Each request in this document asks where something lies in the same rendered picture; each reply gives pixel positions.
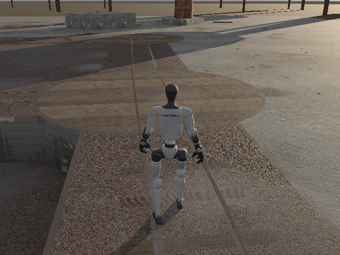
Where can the right robot upper arm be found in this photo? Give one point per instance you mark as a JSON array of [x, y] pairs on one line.
[[190, 121]]

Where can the right robot hand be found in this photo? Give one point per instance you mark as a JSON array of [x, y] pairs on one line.
[[201, 156]]

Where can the left robot foot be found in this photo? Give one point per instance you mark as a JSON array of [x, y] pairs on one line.
[[157, 219]]

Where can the robot right shin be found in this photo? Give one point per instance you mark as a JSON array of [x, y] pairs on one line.
[[180, 186]]

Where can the left robot upper arm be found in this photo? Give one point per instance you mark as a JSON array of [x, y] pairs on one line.
[[151, 119]]

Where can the left robot hand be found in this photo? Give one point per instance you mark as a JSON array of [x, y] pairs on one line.
[[142, 146]]

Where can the robot left forearm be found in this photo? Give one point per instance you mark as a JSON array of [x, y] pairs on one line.
[[144, 137]]

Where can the robot right forearm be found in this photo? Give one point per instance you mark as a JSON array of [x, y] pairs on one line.
[[196, 142]]

